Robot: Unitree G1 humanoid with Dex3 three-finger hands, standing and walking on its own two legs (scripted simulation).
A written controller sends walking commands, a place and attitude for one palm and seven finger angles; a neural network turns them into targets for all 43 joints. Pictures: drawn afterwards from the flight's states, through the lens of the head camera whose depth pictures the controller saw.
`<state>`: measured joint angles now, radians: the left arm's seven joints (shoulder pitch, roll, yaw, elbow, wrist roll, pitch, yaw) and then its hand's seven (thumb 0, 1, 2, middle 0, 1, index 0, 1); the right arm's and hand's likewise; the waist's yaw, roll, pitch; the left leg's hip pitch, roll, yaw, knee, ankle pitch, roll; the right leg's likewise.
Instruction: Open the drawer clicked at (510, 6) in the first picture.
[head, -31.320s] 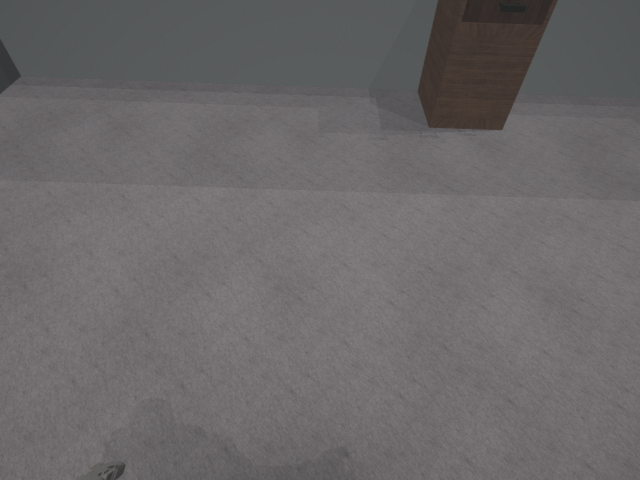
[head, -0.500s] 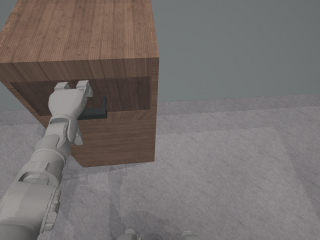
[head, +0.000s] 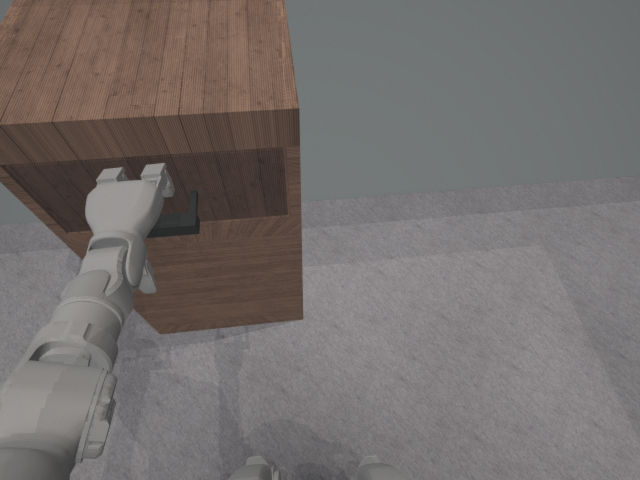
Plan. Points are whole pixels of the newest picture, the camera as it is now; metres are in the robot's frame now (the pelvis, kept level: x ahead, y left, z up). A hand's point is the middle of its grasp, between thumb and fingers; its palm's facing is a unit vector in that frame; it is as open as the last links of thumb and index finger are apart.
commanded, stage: lower the fingers behind the handle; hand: left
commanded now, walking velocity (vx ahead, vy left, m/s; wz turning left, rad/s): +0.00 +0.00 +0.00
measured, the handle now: (165, 212) +0.52 +0.23 -0.05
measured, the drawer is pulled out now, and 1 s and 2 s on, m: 0.00 0.00 0.00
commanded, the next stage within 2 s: lift the fingers back up to retry in 1.42 s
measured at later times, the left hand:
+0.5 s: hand (151, 245) +0.45 +0.23 -0.04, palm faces -0.06 -0.03 -1.00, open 13.8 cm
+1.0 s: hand (151, 235) +0.47 +0.23 -0.04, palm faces -0.05 +0.01 -1.00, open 13.8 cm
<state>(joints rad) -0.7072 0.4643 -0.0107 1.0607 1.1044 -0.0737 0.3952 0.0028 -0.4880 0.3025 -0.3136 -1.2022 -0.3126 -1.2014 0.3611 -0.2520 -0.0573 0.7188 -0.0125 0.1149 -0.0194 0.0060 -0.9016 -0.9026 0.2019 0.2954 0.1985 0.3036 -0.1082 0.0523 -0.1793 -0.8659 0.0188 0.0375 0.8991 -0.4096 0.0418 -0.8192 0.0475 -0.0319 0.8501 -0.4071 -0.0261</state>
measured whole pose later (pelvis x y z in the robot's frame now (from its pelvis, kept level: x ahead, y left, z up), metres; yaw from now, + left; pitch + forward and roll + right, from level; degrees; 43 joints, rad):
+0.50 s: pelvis -0.01 +0.00 -0.02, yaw +0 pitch +24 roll -2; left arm -0.71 0.45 0.00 1.09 1.12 -0.07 0.45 0.00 -0.49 0.30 -0.31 -1.20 -0.31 -1.20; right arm 0.32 -0.24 -0.05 0.73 -0.03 0.10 -0.02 0.01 -0.90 -0.90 0.20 0.30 0.20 0.30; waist -0.11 0.05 -0.20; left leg -0.98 0.02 0.03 1.00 -0.44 0.04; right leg -0.93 0.05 -0.04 0.96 -0.44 -0.03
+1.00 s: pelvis -0.03 +0.00 -0.04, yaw +0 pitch +27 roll -3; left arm -0.89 0.51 -0.05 1.17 1.11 0.00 0.42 0.00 -0.49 0.30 -0.37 -1.42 -0.31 -1.20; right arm 0.34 -0.25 -0.02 0.70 -0.02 0.08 -0.02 0.01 -0.90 -0.90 0.20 0.30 0.20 0.30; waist -0.14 0.06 -0.20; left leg -1.15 0.02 0.02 1.13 -0.45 0.05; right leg -1.09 0.05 -0.06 1.09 -0.46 -0.03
